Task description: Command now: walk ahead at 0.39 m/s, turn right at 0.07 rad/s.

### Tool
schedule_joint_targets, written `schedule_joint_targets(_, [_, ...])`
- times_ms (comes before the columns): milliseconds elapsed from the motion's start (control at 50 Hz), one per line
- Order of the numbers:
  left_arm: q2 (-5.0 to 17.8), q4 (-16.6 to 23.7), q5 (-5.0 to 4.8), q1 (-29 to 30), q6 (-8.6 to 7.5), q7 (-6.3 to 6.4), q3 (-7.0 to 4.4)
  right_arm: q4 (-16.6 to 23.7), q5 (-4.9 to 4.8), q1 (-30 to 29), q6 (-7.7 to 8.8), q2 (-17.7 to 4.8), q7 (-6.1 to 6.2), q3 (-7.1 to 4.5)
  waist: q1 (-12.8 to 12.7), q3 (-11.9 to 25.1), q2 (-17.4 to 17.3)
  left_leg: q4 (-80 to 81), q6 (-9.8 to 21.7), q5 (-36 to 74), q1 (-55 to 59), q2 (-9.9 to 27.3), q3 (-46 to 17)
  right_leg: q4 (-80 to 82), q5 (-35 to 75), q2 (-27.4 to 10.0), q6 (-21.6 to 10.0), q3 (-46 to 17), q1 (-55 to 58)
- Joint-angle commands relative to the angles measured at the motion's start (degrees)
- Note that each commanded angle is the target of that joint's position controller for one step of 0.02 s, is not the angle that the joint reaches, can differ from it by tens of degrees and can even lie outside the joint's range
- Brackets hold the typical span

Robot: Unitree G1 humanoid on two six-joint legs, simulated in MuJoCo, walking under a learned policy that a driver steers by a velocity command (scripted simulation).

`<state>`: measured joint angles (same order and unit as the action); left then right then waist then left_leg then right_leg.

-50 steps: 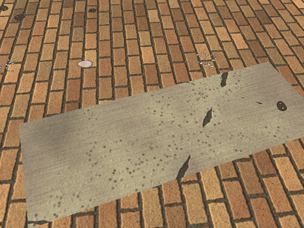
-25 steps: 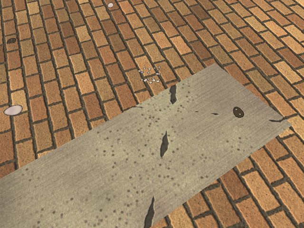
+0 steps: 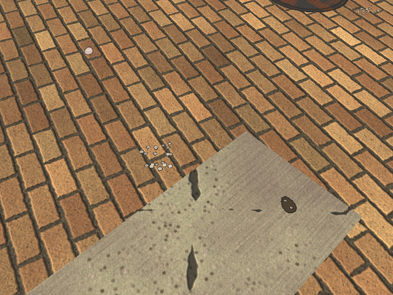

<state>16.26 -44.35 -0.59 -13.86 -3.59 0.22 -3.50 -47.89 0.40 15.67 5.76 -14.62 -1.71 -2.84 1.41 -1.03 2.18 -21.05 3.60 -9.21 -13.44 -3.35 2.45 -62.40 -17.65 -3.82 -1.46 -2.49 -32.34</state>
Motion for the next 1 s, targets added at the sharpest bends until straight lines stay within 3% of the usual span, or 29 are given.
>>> schedule_joint_targets(20, [2.64,3.81,0.86,-0.41,-0.34,0.5,-0.59,3.29,0.07,-3.1,0.97,-8.46,0.6,-1.66,-2.36,1.27,-5.98,10.22,10.38,28.42,2.44,15.42,-11.06,7.51,4.97,-2.59,2.14,-0.36,-3.57])
schedule_joint_targets(80, [0.77,4.3,0.86,3.73,-0.79,0.08,0.26,2.29,-0.42,-1.62,-0.08,-9.25,1.36,-1.75,-0.71,3.06,-6.5,8.39,7.5,36.14,2.01,11.77,-3.89,20.78,16.83,-0.26,2.39,2.06,2.44])
schedule_joint_targets(160, [1.94,5.6,0.69,8.86,-0.9,-0.78,0.02,0.2,-0.97,1.8,-1.47,-9.54,1.79,-1.54,1.26,3.85,-7.31,5.31,6.42,31.22,7.18,13.15,-4.95,29.82,22.22,2.03,1.57,1.47,5.27])
schedule_joint_targets(200, [3.44,6.06,1.16,9.28,-1.21,-1.13,-0.49,-0.27,-1.31,1.45,-2.14,-9.8,1.92,-1.6,0.47,3.86,-7.53,1.41,5.59,29.37,8.92,14.19,-7.39,33.09,19.43,2.56,0.15,0.8,7.12])
schedule_joint_targets(220, [4.04,5.33,1.57,6.99,-1.46,-1.11,-0.87,-0.32,-1.63,0.58,-2.48,-9.62,2.01,-1.51,-1.33,4.37,-6.97,-1.7,4.57,27.67,8.95,13.42,-8.13,36.89,21.53,3.16,-0.7,1.06,10.69])
schedule_joint_targets(240, [5.79,4.16,2.16,3.82,-1.75,-0.77,-1.5,-0.37,-1.5,1.2,-2.57,-8.91,2.02,-1.27,-2.48,5.79,-5.55,-6.23,2.79,26.22,7.79,10.86,-7.99,40.34,30.34,2.65,-1.97,1.01,17.18])
schedule_joint_targets(260, [9.61,4.0,3.02,-0.23,-1.88,-0.11,-2.28,0.84,-0.23,1.66,-2.11,-7.12,2.01,-0.55,-3.24,11.29,-1.5,-14.7,0.13,15.93,1.67,7.4,-6.44,35.82,54.11,-4.89,-4.81,-4.81,29.13])
schedule_joint_targets(280, [11.37,4.0,3.37,-2.67,-0.83,0.54,-2.7,0.31,-0.09,9.16,-1.7,-2.86,1.86,0.79,-1.78,18.85,9.47,-30.72,-3.63,-13.07,-13.09,2.16,-4.1,31.57,69.0,-18.57,-14.91,-16.17,45.87])
schedule_joint_targets(300, [7.5,4.32,2.01,-4.16,0.34,0.63,-1.82,0.49,-1.09,8.01,-2.19,-5.78,1.79,0.39,-4.34,23.86,11.38,-40.46,-5.24,-33.89,-17.0,1.54,-6.63,33.38,64.18,-21.57,-18.17,-21.04,46.13])
schedule_joint_targets(320, [7.51,4.46,1.24,-2.76,1.14,0.62,-1.73,1.39,-2.03,5.0,-3.12,-9.86,1.86,-1.09,-4.65,19.86,7.15,-46.44,-5.8,-33.31,-20.68,2.99,-7.22,36.05,51.92,-19.55,-16.68,-18.46,41.44])
schedule_joint_targets(340, [7.11,4.82,0.98,0.51,1.64,0.97,-1.63,1.98,-2.15,2.46,-4.37,-9.45,2.47,-1.38,-3.5,15.71,3.93,-48.2,-6.31,-29.43,-23.07,4.71,-6.19,38.55,39.01,-17.42,-14.5,-16.02,36.22])
schedule_joint_targets(360, [6.27,5.01,0.86,4.14,1.89,1.14,-1.32,2.15,-1.82,1.68,-5.9,-9.0,3.07,-1.65,-2.33,10.98,3.41,-47.02,-7.13,-25.75,-22.67,5.97,-5.88,42.12,27.93,-15.68,-13.33,-13.0,28.67])
schedule_joint_targets(400, [6.3,5.02,1.82,9.46,2.26,1.36,-1.43,2.32,-1.42,3.32,-8.47,-7.42,4.08,-1.83,0.43,6.53,6.91,-44.89,-8.22,-19.54,-15.78,6.56,-3.91,47.53,14.28,-12.48,-11.88,-7.02,15.49])
schedule_joint_targets(440, [6.13,4.78,2.15,11.58,2.2,1.64,-1.57,3.0,-1.02,4.19,-9.18,-6.55,4.35,-2.02,1.41,5.92,7.65,-41.57,-8.01,-16.36,-12.17,6.49,-2.25,48.85,12.9,-11.53,-11.83,-2.31,11.43])
schedule_joint_targets(500, [6.79,3.88,1.63,12.08,2.22,2.3,-1.93,4.99,-0.74,1.11,-8.96,-5.61,3.66,-1.68,0.35,7.52,6.23,-32.6,-6.58,-11.91,-9.38,7.76,-1.7,48.23,14.75,-12.83,-11.99,0.52,13.33])
schedule_joint_targets(560, [8.21,2.71,1.01,11.2,2.99,2.59,-2.39,6.47,-0.79,-0.05,-8.85,-6.84,2.57,-2.05,-0.1,8.56,6.17,-26.37,-4.92,-10.81,-6.6,7.6,-0.41,46.94,13.51,-14.84,-11.31,1.01,16.4])
schedule_joint_targets(600, [8.72,2.13,-0.04,12.0,3.66,2.48,-2.57,6.19,-0.64,2.07,-8.9,-7.05,1.89,-2.54,1.61,8.15,5.32,-17.79,-2.76,-6.83,-1.91,6.14,1.76,43.94,9.94,-14.36,-8.73,2.93,16.24])
schedule_joint_targets(620, [7.94,1.5,-0.57,11.28,3.98,2.41,-2.5,5.42,-0.34,3.92,-8.98,-7.54,1.74,-3.02,2.13,7.54,3.82,-13.06,-1.07,-4.92,1.2,4.64,2.21,40.6,5.84,-12.73,-6.24,4.69,14.81])
schedule_joint_targets(640, [5.94,0.17,-0.72,8.64,4.41,2.18,-2.25,5.42,0.18,5.05,-8.99,-9.35,1.93,-3.69,1.93,4.53,-2.29,-5.17,1.59,-0.66,3.31,6.42,-3.42,32.15,-0.43,-9.1,-1.77,8.33,10.47])
schedule_joint_targets(660, [2.47,0.88,1.19,6.71,4.64,1.73,-1.47,7.4,0.22,4.41,-8.98,-15.67,3.09,-4.93,-0.85,1.82,-20.19,1.41,7.98,12.23,6.96,20.89,-24.88,13.06,-14.82,-0.38,4.83,14.3,-3.1])
schedule_joint_targets(680, [4.56,3.88,1.5,13.64,4.26,2.19,-2.14,9.23,2.05,3.79,-7.87,-18.61,2.64,-5.0,1.9,1.38,-20.33,5.83,16.24,11.98,0.73,25.93,-34.25,2.7,-21.29,4.86,4.93,4.22,-8.14])
schedule_joint_targets(700, [6.05,4.24,0.79,15.42,4.25,2.51,-2.67,9.5,2.64,1.84,-6.48,-16.9,2.39,-4.78,1.51,1.31,-15.05,6.64,14.62,6.0,-0.1,22.99,-30.56,-2.01,-16.56,3.67,3.73,0.34,-8.64])
schedule_joint_targets(720, [6.69,3.29,0.5,13.58,4.38,2.82,-3.15,9.91,1.47,-1.38,-5.59,-15.24,2.6,-4.5,-0.56,1.06,-12.53,5.75,10.7,3.11,0.32,19.74,-26.02,-2.3,-10.38,2.7,2.92,-0.9,-8.98])
schedule_joint_targets(740, [6.84,1.65,0.98,11.89,4.55,3.33,-3.49,10.56,0.27,-4.02,-5.43,-13.07,2.89,-3.95,-1.54,2.18,-10.02,4.63,7.92,2.2,1.07,17.72,-23.32,-2.23,-6.77,2.14,3.0,-1.28,-8.41])
schedule_joint_targets(760, [6.98,1.2,1.47,11.0,4.59,3.53,-3.68,11.0,-0.45,-5.21,-5.47,-11.86,3.21,-3.44,-2.02,2.91,-10.3,3.93,7.22,5.23,0.84,16.66,-21.47,-2.96,-4.15,2.46,3.49,-1.1,-7.22])
schedule_joint_targets(800, [5.98,1.26,1.03,10.38,4.14,3.2,-3.6,11.31,-0.37,-3.78,-5.59,-10.38,3.78,-2.86,-2.13,5.54,-9.57,2.72,7.53,10.87,3.04,15.31,-20.16,-3.36,-1.28,3.49,4.16,-1.33,-5.37])
schedule_joint_targets(880, [4.15,2.11,0.51,12.51,3.33,2.82,-2.66,11.68,-0.91,-1.1,-6.11,-11.51,4.61,-3.51,-0.42,6.32,-9.92,1.05,7.98,12.04,8.94,14.57,-21.65,8.79,0.1,4.21,5.57,-2.36,-5.43])
schedule_joint_targets(1000, [5.3,2.08,-0.15,11.96,2.32,1.24,-2.4,13.94,-0.72,-3.04,-7.39,-13.09,4.08,-4.3,0.21,6.08,-11.74,-0.28,9.56,12.57,4.76,13.85,-27.33,21.33,-2.8,6.04,5.86,-2.55,4.88])
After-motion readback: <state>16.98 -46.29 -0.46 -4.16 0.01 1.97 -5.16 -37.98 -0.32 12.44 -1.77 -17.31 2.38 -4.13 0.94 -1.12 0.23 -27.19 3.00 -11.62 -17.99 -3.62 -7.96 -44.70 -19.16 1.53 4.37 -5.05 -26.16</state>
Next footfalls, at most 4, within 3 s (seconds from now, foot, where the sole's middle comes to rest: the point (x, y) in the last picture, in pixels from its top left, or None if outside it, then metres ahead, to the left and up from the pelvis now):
0.24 right None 0.29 -0.14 -0.78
0.64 left None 0.18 0.11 -0.78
1.12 right None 0.27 -0.10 -0.78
1.44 left None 0.12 0.12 -0.78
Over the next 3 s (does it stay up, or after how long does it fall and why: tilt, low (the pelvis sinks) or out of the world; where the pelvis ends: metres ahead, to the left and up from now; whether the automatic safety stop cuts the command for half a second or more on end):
stays up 0.33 0.09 -0.01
